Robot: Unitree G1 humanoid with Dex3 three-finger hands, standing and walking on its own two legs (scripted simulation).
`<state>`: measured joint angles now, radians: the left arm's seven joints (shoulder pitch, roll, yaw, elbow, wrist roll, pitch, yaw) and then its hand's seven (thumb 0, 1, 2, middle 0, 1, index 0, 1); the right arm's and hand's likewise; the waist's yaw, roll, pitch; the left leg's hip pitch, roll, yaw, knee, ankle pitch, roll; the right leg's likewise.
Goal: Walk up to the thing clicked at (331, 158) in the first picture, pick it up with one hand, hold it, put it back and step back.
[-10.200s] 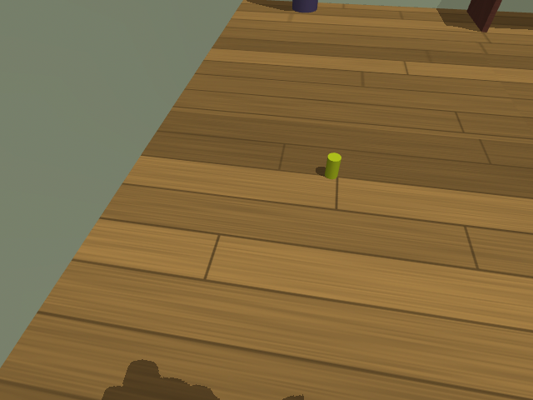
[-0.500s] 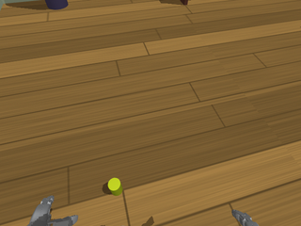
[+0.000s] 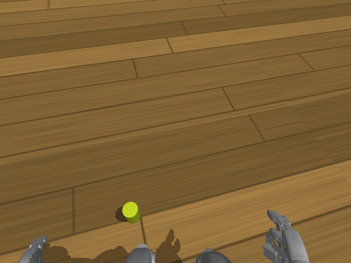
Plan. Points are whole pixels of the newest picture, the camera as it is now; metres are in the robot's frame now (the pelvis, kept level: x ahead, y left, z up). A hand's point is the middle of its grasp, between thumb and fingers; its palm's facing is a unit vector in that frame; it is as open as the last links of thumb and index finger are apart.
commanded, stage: go down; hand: left
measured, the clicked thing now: (131, 213) +0.39 +0.19 -0.64
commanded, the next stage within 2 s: none
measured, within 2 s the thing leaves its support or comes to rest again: neither
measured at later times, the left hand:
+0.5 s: hand out of the picture +0.14 +0.29 -0.15, palm faces +0.09 -0.95 -0.30, open 17.2 cm
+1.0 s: hand (58, 229) +0.25 +0.35 -0.24, palm faces +0.15 -0.97 -0.20, open 16.9 cm
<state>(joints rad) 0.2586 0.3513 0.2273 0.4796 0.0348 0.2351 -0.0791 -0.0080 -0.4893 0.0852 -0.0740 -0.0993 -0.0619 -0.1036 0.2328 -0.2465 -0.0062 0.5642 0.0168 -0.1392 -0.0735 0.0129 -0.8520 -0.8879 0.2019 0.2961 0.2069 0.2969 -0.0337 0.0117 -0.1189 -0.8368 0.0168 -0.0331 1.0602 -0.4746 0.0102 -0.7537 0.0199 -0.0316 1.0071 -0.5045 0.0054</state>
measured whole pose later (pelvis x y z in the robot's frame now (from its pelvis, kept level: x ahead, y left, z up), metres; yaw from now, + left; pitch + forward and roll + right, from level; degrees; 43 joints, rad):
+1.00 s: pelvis -0.06 -0.01 -0.19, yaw -3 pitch +32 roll -5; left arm -0.22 0.60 0.61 0.84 -0.14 -0.33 -0.48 -0.01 -0.40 0.12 -0.05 -0.09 -0.04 -0.09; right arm 0.11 -0.30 0.02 0.65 -0.02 -0.18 -0.03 0.01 -0.89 -0.90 0.20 0.30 0.21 0.30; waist -0.01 -0.01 -0.18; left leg -1.73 0.03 -0.07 1.81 -0.64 0.00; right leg -1.65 0.04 -0.07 1.78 -0.69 -0.01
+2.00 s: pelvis -0.09 +0.00 -0.32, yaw -7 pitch +31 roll -7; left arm -0.53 0.86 0.80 1.07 -0.20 -0.40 -0.70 -0.02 -0.55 0.09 -0.05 -0.07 -0.04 -0.07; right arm 0.10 -0.35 0.11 0.70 -0.05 -0.18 -0.02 0.01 -0.91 -0.91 0.20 0.30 0.21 0.30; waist -0.06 -0.03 -0.09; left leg -2.13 0.04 -0.12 2.23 -0.65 0.00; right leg -2.02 0.05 -0.11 2.18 -0.70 -0.01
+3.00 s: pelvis -0.09 +0.00 -0.41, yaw -15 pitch +19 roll -13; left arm -0.56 0.85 0.74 1.31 -0.26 -0.84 -0.61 -0.02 -0.61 0.05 -0.07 -0.09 -0.05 -0.10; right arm -0.12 -0.36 0.36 0.66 -0.24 -0.11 0.04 0.01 -0.92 -0.91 0.20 0.30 0.21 0.30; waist -0.16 -0.21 0.18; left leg -2.24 0.05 -0.28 2.60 -0.71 0.00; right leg -2.10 0.11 -0.23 2.44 -0.71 0.02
